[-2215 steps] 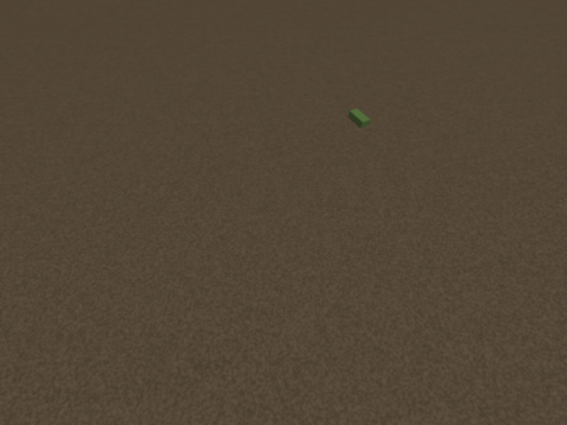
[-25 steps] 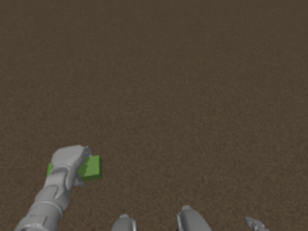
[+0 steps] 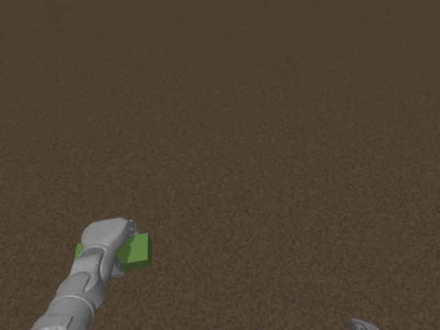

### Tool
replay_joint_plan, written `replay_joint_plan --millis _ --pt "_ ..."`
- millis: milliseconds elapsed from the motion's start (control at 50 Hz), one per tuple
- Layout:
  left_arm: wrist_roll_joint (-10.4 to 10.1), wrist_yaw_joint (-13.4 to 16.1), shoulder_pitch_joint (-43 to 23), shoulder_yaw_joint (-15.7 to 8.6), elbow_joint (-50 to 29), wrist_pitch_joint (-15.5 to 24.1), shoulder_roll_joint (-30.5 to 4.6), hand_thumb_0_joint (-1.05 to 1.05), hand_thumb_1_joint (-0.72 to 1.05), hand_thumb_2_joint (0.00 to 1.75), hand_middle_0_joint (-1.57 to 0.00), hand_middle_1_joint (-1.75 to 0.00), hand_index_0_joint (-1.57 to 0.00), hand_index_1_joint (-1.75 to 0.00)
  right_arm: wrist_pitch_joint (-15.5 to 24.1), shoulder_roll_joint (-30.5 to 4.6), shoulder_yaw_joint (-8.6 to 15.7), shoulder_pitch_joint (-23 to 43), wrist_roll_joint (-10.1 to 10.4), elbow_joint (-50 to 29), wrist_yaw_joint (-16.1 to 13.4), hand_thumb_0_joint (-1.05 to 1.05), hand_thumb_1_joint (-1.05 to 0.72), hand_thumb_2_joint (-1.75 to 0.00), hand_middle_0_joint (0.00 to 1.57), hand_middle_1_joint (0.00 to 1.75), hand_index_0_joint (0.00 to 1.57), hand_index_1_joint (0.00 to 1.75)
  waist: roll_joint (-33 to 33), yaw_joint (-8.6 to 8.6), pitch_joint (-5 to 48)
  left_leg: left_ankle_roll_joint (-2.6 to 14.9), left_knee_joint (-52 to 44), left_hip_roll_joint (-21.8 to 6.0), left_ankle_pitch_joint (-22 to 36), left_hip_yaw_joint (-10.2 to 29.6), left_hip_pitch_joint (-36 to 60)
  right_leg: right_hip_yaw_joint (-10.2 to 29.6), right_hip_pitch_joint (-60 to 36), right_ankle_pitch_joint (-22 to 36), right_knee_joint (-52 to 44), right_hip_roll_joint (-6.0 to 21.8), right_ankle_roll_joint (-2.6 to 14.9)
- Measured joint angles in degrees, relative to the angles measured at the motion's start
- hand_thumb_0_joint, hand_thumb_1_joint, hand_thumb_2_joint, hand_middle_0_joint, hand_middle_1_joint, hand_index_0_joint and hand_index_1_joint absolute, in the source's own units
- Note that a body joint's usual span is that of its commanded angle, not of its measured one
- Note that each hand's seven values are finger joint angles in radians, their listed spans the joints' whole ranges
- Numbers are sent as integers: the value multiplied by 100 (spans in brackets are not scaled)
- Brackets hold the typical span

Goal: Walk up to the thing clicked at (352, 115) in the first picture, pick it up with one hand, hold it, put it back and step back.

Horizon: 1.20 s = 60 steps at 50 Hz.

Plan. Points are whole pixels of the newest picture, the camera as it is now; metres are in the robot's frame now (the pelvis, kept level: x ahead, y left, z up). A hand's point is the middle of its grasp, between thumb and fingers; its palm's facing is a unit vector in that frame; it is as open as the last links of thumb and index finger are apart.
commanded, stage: hold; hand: left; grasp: from above
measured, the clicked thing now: (114, 255) +0.32 +0.24 -0.10
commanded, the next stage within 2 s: crouch in 1.80 s
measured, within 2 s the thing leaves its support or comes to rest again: neither
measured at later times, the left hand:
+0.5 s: hand (112, 248) +0.31 +0.22 -0.03, palm faces -0.45 -0.05 -0.89, open 8.9 cm
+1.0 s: hand (112, 250) +0.30 +0.21 -0.01, palm faces -0.44 -0.05 -0.90, open 8.9 cm
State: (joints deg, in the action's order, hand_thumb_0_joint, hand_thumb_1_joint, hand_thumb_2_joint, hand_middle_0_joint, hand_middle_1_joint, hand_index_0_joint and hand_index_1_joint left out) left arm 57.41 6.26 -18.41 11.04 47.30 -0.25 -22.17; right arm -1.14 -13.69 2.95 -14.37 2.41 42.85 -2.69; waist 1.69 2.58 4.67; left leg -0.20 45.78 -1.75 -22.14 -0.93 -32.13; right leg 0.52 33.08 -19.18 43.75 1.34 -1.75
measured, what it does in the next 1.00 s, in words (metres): stands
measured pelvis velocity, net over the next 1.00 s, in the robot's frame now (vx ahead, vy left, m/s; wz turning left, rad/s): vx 0.00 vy -0.01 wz -0.01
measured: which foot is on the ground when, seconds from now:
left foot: down 0.00-1.00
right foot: down 0.00-1.00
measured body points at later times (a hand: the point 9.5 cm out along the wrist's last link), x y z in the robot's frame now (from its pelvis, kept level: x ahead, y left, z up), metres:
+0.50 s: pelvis +0.01 +0.00 +0.02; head +0.02 -0.02 +0.47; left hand +0.33 +0.22 +0.02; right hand +0.12 -0.27 -0.10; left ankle +0.01 +0.12 -0.71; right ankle +0.03 -0.14 -0.71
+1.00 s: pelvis +0.00 -0.01 +0.02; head +0.01 -0.03 +0.47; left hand +0.32 +0.21 +0.04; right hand +0.14 -0.27 -0.09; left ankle +0.01 +0.12 -0.71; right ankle +0.03 -0.14 -0.71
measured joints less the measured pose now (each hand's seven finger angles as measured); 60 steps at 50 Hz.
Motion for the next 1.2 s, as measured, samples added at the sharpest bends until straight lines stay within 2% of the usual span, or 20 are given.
replay_joint_plan --millis 400,1200 --pt "-21 -508 217 59 -562 111 -87 3 19 29 -83 -33 -84 -31 -135 -63 1 111 58 -191 -15 1 -89 -90 20 30 20 30 42 -144 -106 -9 -689 14 236 -83 774 65 -700 200 -583 5 10" --pt "-103 -907 507 114 -1307 68 -110 3 20 29 -82 -33 -84 -32 -228 -70 -97 371 134 -330 -109 1 -90 -90 20 30 20 30 97 -301 -346 -54 -1485 21 639 -121 1569 90 -1410 524 -1218 -3 60"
